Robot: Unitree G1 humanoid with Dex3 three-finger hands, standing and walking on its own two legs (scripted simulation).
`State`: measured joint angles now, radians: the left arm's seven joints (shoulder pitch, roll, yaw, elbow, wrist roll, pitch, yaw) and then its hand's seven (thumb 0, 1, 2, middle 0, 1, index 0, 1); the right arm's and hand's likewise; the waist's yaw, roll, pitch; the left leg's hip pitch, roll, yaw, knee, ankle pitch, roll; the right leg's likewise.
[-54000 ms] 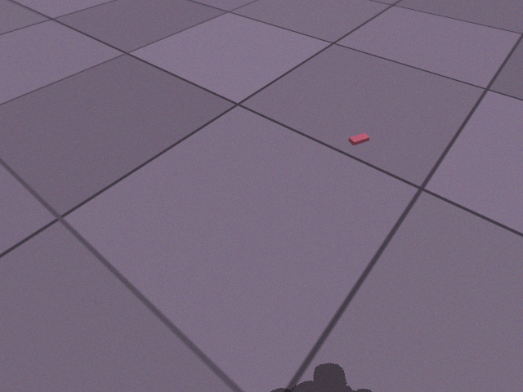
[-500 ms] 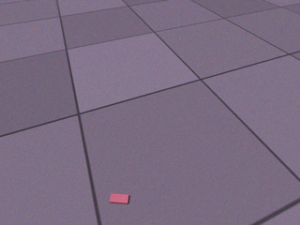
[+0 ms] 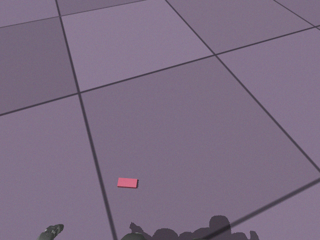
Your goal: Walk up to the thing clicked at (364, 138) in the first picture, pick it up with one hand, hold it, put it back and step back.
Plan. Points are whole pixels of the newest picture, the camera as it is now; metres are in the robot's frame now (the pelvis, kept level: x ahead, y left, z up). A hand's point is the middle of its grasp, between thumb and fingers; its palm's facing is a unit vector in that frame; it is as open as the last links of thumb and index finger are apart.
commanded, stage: step back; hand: left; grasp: from above
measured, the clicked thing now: (127, 183) +0.48 +0.22 -0.76
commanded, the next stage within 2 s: none
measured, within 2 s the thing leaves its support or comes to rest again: neither
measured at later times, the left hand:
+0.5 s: hand out of the picture +0.04 +0.29 -0.16, palm faces -0.11 -0.91 -0.40, open 7.4 cm
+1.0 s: hand out of the picture -0.09 +0.32 -0.16, palm faces -0.05 -0.94 -0.35, open 7.4 cm
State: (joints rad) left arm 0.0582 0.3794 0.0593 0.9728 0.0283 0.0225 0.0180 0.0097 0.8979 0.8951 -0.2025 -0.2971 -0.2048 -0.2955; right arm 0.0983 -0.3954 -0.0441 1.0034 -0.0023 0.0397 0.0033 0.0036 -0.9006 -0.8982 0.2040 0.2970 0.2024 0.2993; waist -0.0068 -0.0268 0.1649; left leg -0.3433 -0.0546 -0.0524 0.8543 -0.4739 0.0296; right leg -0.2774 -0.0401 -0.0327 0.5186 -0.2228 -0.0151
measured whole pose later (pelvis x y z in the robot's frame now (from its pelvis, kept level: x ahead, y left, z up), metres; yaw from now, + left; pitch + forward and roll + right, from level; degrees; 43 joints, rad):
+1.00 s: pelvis -0.21 +0.06 +0.00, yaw -3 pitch -2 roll -1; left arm 0.16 0.41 0.08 0.81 0.02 0.07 0.01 0.01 0.90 0.90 -0.20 -0.30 -0.20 -0.30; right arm 0.15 -0.35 -0.03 0.87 -0.03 0.01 -0.01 0.01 -0.90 -0.90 0.21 0.30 0.21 0.30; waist 0.01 -0.06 0.17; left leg -0.26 -0.01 -0.01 0.56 -0.26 0.03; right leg -0.49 0.13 0.17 1.21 -0.49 0.00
